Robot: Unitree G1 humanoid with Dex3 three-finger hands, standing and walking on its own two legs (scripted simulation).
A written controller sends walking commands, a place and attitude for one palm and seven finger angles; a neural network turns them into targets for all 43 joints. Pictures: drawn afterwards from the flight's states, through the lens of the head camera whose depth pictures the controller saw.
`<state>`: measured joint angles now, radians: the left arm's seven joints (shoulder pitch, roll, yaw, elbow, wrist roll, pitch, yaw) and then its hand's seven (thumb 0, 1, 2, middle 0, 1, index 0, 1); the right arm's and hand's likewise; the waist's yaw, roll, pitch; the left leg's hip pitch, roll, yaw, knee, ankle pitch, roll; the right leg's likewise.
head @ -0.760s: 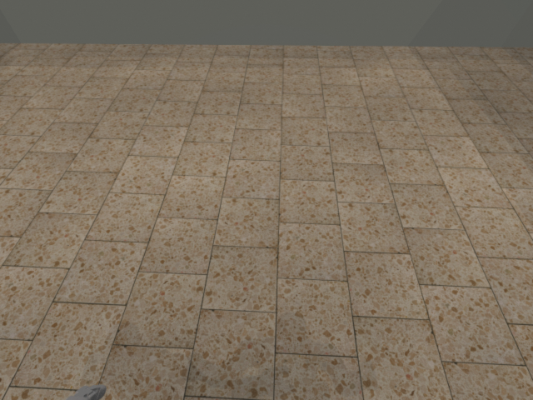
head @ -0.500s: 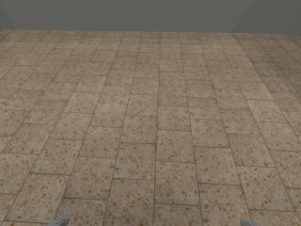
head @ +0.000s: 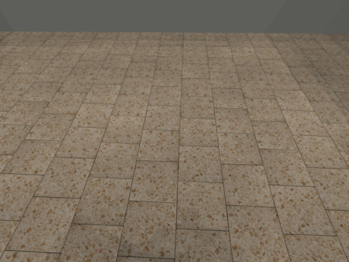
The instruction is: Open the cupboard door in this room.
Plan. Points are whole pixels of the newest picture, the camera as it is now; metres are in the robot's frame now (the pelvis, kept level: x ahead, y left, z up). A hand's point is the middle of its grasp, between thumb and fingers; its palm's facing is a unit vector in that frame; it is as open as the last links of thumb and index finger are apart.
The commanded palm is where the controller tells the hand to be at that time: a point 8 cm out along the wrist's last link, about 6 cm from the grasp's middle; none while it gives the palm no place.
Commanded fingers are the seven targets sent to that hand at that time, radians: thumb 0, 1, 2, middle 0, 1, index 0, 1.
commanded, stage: stand and wait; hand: left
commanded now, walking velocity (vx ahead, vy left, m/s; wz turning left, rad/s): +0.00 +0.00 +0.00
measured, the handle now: out of the picture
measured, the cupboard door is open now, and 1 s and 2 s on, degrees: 0 0 0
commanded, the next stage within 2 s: turn or walk to find it in 0.14 s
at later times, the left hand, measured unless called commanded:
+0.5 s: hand out of the picture +0.04 +0.23 -0.18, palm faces +0.07 -0.97 -0.25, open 7.4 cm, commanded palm none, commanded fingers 0.00 0.90 0.90 -0.20 -0.30 -0.20 -0.30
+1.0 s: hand out of the picture -0.06 +0.20 -0.16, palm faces +0.32 -0.91 -0.28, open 7.4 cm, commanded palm none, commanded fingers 0.00 0.90 0.90 -0.20 -0.30 -0.20 -0.30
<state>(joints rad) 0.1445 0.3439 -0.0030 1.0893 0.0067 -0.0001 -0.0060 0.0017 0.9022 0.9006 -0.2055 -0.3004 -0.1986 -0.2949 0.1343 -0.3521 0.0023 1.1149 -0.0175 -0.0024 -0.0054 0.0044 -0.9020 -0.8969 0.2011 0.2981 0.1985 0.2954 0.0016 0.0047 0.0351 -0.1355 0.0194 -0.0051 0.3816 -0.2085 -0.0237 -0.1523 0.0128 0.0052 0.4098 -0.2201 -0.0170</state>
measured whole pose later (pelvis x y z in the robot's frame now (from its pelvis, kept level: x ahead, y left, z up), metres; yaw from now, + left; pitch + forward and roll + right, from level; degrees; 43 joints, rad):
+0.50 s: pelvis -0.02 +0.02 -0.02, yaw +5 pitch -2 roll +0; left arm 0.18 0.26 0.01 0.99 0.01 0.04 0.02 0.00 0.90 0.90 -0.20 -0.30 -0.20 -0.29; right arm 0.20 -0.25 -0.01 1.03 -0.02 0.04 0.00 0.00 -0.90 -0.90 0.20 0.30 0.20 0.29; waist -0.01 -0.03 0.05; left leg -0.29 -0.03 -0.05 0.60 -0.28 0.01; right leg -0.26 -0.04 -0.06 0.59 -0.30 0.01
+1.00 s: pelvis -0.05 -0.01 -0.01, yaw +18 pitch -1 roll +1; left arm 0.25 0.20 0.03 0.93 0.02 0.02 0.03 0.00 0.90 0.90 -0.20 -0.30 -0.20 -0.29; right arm 0.22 -0.26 -0.09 0.97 -0.02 0.08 0.01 0.00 -0.91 -0.90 0.20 0.30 0.20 0.29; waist -0.02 0.02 0.05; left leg -0.52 -0.02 -0.02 1.11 -0.37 -0.05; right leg -0.19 -0.06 -0.10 0.53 -0.32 -0.01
